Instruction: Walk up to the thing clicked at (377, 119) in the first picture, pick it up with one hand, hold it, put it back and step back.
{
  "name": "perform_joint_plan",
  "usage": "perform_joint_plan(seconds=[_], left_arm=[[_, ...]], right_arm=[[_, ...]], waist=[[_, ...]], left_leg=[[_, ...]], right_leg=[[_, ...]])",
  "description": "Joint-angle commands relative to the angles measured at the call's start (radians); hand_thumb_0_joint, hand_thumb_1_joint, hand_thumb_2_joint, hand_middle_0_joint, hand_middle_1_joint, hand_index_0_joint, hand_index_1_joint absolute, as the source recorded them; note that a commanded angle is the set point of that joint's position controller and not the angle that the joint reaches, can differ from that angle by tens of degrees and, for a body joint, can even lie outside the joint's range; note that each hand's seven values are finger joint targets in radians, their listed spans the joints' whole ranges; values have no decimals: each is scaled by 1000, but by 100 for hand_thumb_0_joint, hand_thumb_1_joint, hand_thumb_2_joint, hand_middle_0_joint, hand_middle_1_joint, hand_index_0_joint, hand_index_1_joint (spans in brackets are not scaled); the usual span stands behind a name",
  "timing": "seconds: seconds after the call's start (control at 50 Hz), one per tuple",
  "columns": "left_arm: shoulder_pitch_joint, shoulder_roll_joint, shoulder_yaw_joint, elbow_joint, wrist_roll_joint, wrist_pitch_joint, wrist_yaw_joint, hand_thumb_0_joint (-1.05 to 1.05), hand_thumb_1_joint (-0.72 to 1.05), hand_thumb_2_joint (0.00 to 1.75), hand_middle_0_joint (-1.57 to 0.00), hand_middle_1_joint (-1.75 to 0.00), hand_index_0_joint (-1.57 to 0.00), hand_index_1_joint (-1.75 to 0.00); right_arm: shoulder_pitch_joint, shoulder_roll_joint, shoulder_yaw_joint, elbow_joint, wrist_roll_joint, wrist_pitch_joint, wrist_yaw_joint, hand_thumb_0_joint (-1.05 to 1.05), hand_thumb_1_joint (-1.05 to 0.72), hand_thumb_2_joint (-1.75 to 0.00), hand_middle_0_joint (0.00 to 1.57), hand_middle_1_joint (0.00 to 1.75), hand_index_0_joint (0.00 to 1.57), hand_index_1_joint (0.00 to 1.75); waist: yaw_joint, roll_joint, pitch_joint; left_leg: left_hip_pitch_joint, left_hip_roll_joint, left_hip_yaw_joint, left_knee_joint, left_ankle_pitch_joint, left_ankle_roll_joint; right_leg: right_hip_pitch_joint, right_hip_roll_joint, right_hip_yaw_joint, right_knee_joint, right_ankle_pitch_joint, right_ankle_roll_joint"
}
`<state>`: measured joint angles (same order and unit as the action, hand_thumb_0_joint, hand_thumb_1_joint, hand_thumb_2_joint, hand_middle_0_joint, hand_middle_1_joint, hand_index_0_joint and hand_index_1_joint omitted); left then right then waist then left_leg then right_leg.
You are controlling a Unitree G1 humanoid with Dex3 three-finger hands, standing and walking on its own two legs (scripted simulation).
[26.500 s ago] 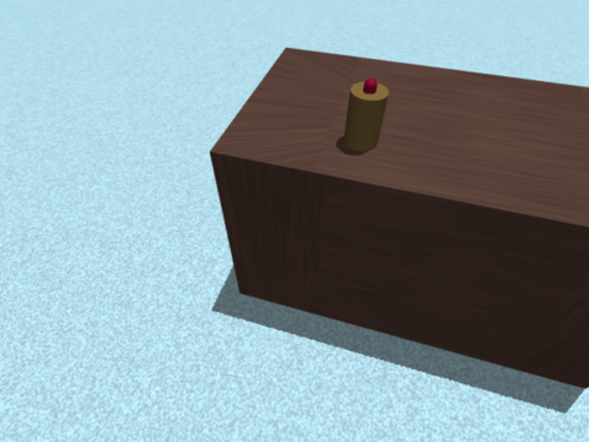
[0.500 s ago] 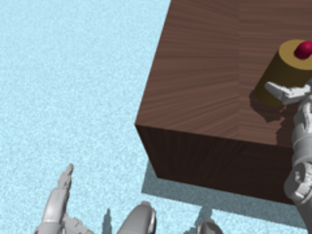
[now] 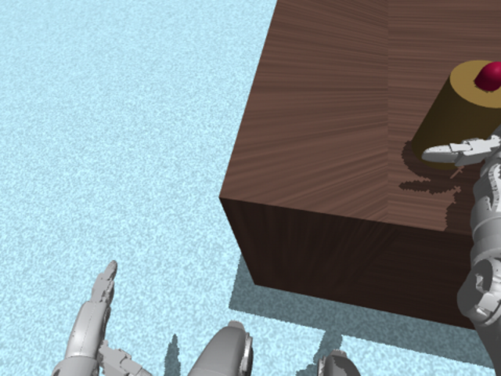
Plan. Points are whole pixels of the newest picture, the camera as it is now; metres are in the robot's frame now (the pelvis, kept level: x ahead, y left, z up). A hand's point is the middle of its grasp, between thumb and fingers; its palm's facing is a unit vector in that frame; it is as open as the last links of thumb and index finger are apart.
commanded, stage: withdraw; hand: right
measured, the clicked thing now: (464, 113) +0.52 -0.22 +0.09
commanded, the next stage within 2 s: rise in 0.40 s
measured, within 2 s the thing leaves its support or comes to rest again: neither
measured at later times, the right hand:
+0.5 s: hand out of the picture +0.51 -0.29 +0.19, palm faces +0.29 +0.96 -0.03, open 17.5 cm
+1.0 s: hand out of the picture +0.41 -0.36 +0.20, palm faces +0.49 +0.80 -0.35, open 17.6 cm
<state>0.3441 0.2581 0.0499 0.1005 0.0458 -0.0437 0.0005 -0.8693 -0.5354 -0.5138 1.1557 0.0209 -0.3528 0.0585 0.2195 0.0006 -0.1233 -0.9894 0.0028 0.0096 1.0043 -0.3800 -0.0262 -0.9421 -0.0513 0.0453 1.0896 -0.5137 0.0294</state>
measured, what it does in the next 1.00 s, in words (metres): rises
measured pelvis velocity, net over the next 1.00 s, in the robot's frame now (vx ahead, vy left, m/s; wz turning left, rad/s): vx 0.04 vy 0.00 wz -0.02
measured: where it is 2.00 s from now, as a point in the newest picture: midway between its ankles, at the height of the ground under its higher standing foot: outside the picture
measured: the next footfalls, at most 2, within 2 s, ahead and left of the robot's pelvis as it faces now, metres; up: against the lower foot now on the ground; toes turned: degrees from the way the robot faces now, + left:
none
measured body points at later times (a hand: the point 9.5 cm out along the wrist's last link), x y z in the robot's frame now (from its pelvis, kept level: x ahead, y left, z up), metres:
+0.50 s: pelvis +0.02 -0.01 +0.03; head +0.09 -0.02 +0.47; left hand +0.16 +0.26 -0.02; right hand +0.49 -0.34 +0.20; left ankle +0.05 +0.14 -0.66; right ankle +0.00 -0.13 -0.66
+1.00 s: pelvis +0.04 +0.00 +0.06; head +0.06 +0.00 +0.51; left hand +0.20 +0.26 +0.00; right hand +0.37 -0.40 +0.22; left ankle +0.05 +0.14 -0.66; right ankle +0.00 -0.13 -0.66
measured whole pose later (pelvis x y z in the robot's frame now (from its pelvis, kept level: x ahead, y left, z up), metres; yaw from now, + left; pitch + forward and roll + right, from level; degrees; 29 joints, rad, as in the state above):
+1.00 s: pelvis +0.04 +0.00 +0.06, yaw -1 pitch +9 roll +1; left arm 0.35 0.28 0.07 0.35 -0.06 0.00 0.01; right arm -0.45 -0.61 -0.41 0.68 0.01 -0.03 0.00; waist 0.01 -0.04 -0.12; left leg -0.50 0.02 0.01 0.65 -0.31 -0.03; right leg -0.44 -0.04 0.03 0.70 -0.41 0.03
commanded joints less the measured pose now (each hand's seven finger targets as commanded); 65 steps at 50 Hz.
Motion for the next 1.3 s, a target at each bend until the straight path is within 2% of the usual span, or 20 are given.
perform_joint_plan(seconds=[0.0,0.08,0.14,0.18,0.26,0.32,0.38,0.46,0.5,0.52,0.56,0.7,0.78,0.86,0.9,0.96,1.06,1.2,1.26,1.28], left_arm=[[23,159,96,-169,0,-54,12,0,-57,7,-5,-4,-4,-5],[54,158,89,-137,1,-48,12,0,-53,4,-6,-5,-5,-5],[16,149,64,-208,-1,-46,15,0,-54,5,-5,-4,-5,-5],[74,164,81,-147,-12,-32,19,0,-54,5,-5,-4,-5,-5],[25,146,65,-115,-22,-24,29,0,-54,4,-5,-4,-5,-4],[9,127,24,-61,-34,-20,27,0,-54,5,-5,-4,-4,-4],[-46,175,68,-37,-45,-30,46,0,-55,5,-5,-3,-4,-4],[-41,125,2,10,-62,-44,49,0,-55,4,-5,-4,-4,-4],[-2,158,30,27,-68,-47,54,0,-58,8,-6,-4,-4,-6],[-52,176,36,-51,-73,-36,43,0,-54,6,-5,-4,-5,-5],[91,134,33,73,-75,-14,27,0,-54,6,-5,-4,-4,-5],[9,150,52,87,-89,1,-13,0,-52,5,-5,-5,-5,-4],[-76,154,57,75,-97,-3,-10,0,-54,7,-5,-4,-5,-4],[-95,154,58,57,-97,-12,7,0,-54,7,-5,-4,-5,-5],[-6,161,80,93,-103,-6,15,0,-54,6,-5,-4,-4,-4],[38,95,54,151,-114,6,9,0,-53,5,-5,-4,-5,-4],[17,90,81,181,-123,34,-12,0,-53,5,-5,-5,-5,-5],[-106,194,198,63,-104,32,49,0,-52,4,-5,-4,-5,-4],[-69,65,102,70,-99,18,61,0,-51,4,-5,-5,-5,-4],[-43,85,124,90,-97,13,66,0,-50,3,-5,-5,-6,-4]], right_arm=[[-427,-258,-8,-226,0,-69,-2,0,59,-7,20,14,21,14],[-420,-303,-26,-232,4,-71,-1,0,60,-5,7,8,7,8],[-521,-367,-42,-362,2,-78,-1,0,58,-4,7,6,7,6],[-412,-415,-78,-295,2,-46,3,0,58,-3,7,6,7,6],[-515,-427,-56,-403,16,-17,14,0,55,-2,7,5,7,5],[-406,-369,-17,-292,22,43,42,0,57,-2,7,5,6,5],[-481,-408,-17,-314,39,79,74,0,55,-2,7,5,6,4],[-474,-344,45,-300,64,152,126,0,50,-2,8,4,7,4],[-383,-325,49,-227,80,198,151,0,52,-5,6,6,6,6],[-278,-540,16,-188,-40,209,91,0,55,-4,6,6,6,6],[-389,-384,105,-281,-19,215,67,0,57,-4,6,6,6,6],[-300,-551,20,-410,-57,256,-15,0,60,-4,6,5,5,5],[-241,-500,31,-489,-53,248,-47,0,59,-4,6,5,5,5],[-109,-392,80,-588,-38,243,-62,0,58,-5,6,5,5,5],[116,-383,53,-582,-25,257,-68,0,58,-5,6,5,5,5],[221,-280,103,-877,13,257,-54,0,56,-5,6,5,5,5],[573,-236,35,-1255,52,276,-59,0,54,-5,6,5,5,5],[981,-104,25,-1441,63,268,-97,0,57,-4,6,5,5,6],[1015,-27,73,-1622,65,229,-106,0,58,-4,5,6,5,6],[1131,1,84,-1534,63,234,-106,0,58,-4,5,6,5,6]], waist=[[-5,-152,-503],[-15,-188,-498],[-31,-219,-630],[-45,-210,-578],[-66,-245,-553],[-77,-207,-471],[-73,-197,-517],[-80,-152,-449],[-75,-109,-386],[-154,-75,-371],[-111,-97,-302],[-177,-143,-337],[-195,-138,-437],[-204,-168,-420],[-213,-109,-328],[-231,-169,-248],[-259,-138,-146],[-249,8,-98],[-266,-31,-51],[-255,-8,-28]], left_leg=[[338,-23,11,-89,278,34],[308,-27,20,-85,283,38],[400,-25,15,-90,323,37],[429,-23,14,-109,337,35],[415,-26,20,-139,329,43],[447,-26,23,-179,312,43],[481,-25,29,-205,327,40],[501,-25,35,-245,355,39],[492,-30,48,-264,350,38],[533,-22,42,-295,328,36],[531,-19,37,-315,327,39],[594,-13,36,-355,333,40],[689,-8,38,-339,463,50],[646,-22,57,-349,447,57],[680,-19,63,-365,450,54],[679,-10,60,-381,424,53],[719,-12,65,-419,399,48],[759,3,55,-440,360,27],[734,11,50,-462,240,20],[725,11,51,-463,232,18]], right_leg=[[230,34,-29,-137,329,-32],[266,30,-21,-138,379,-22],[325,33,-29,-144,418,-20],[306,40,-37,-159,406,-24],[381,33,-30,-195,465,-16],[357,36,-29,-237,428,-19],[434,30,-25,-269,451,-18],[469,31,-22,-307,518,-17],[485,27,-17,-332,543,-16],[473,42,-42,-350,508,-16],[468,46,-56,-383,452,-21],[543,47,-62,-431,474,-17],[612,41,-60,-419,640,-4],[715,22,-43,-424,760,8],[666,30,-51,-448,707,4],[656,39,-69,-481,640,-4],[630,43,-76,-522,587,-8],[643,49,-69,-534,477,-32],[636,54,-77,-552,366,-36],[628,54,-78,-553,357,-40]])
